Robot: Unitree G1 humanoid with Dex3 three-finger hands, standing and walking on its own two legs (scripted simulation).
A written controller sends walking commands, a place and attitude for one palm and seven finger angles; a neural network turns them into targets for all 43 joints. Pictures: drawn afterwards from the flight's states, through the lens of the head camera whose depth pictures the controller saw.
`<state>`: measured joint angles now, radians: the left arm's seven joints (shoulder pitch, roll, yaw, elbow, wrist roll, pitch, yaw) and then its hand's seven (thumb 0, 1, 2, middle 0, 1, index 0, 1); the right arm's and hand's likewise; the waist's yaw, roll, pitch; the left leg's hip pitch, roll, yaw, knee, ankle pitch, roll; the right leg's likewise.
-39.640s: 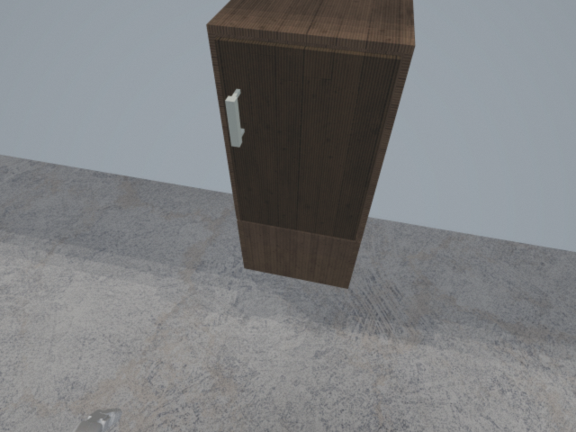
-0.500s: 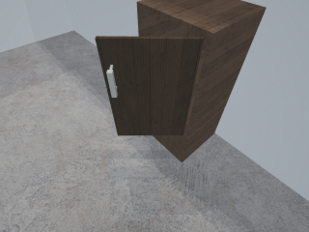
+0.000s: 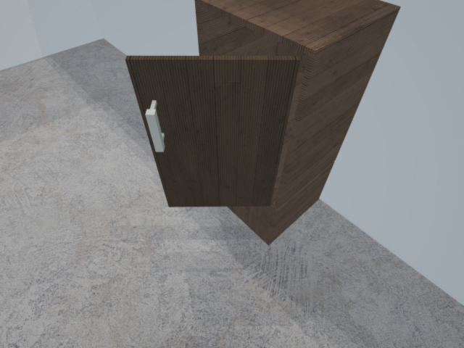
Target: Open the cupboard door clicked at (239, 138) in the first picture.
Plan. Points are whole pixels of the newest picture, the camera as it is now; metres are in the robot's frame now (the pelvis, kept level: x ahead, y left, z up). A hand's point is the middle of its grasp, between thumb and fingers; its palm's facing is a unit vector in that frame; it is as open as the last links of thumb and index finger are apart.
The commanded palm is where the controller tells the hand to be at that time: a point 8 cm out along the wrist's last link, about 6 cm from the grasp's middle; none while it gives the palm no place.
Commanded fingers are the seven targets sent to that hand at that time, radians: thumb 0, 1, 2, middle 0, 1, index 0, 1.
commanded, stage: shuffle to correct the standing spot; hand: left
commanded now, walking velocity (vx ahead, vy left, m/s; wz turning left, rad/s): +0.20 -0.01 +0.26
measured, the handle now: (157, 126) +0.62 +0.24 -0.01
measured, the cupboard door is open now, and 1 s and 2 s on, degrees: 49 49 49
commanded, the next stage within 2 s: come to a stop and stand still in 0.30 s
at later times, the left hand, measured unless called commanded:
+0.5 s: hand out of the picture +0.08 +0.20 -0.18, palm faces +0.09 -0.98 -0.15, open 7.4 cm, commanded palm none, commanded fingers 0.00 0.90 0.90 -0.20 -0.30 -0.20 -0.30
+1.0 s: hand (156, 321) +0.20 +0.17 -0.17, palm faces +0.12 -0.96 -0.25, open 7.3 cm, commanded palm none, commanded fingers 0.00 0.90 0.90 -0.20 -0.30 -0.20 -0.30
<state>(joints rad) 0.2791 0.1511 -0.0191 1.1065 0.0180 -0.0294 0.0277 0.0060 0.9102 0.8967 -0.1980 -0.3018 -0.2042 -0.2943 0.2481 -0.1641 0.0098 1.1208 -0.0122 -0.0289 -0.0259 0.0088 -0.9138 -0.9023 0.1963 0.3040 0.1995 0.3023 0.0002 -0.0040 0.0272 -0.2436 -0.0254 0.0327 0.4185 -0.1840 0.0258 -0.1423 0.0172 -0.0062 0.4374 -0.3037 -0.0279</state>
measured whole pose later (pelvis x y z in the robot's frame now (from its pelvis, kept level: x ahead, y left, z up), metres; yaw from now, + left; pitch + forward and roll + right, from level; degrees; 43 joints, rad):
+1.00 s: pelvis +0.13 -0.02 -0.01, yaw +5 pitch +0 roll +3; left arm 0.14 0.16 0.04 0.94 0.03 0.01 0.03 0.00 0.92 0.90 -0.20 -0.30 -0.21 -0.29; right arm 0.15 -0.23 -0.08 0.99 -0.02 0.06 -0.01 0.01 -0.91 -0.90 0.19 0.30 0.20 0.30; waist 0.01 -0.01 0.11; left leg -0.47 -0.01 -0.02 1.15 -0.44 -0.05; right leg -0.38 -0.06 -0.07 0.54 -0.16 -0.04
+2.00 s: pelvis +0.11 -0.03 -0.01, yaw +4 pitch -1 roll +1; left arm 0.26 0.15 0.00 1.08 0.02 -0.02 0.03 0.01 0.93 0.90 -0.20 -0.30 -0.20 -0.29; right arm 0.26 -0.18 -0.01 1.07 -0.02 -0.02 -0.03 0.02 -0.93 -0.90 0.19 0.30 0.20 0.30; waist -0.01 0.04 0.01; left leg -0.17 0.03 0.01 0.51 -0.31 -0.03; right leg -0.21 0.00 0.01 0.56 -0.34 -0.01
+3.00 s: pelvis +0.05 +0.01 -0.08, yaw +6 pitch +13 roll -2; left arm 0.32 0.27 0.27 0.03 -0.29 -0.33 -0.28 0.01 0.05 0.53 -0.26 -0.85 -0.27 -0.84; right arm 0.31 -0.22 0.02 0.55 0.02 -0.22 -0.06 0.02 -0.90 -0.90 0.20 0.31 0.21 0.30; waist -0.01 0.02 -0.12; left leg -0.86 0.01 -0.03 1.11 -0.48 0.01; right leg -0.82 -0.03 -0.03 1.05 -0.46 0.03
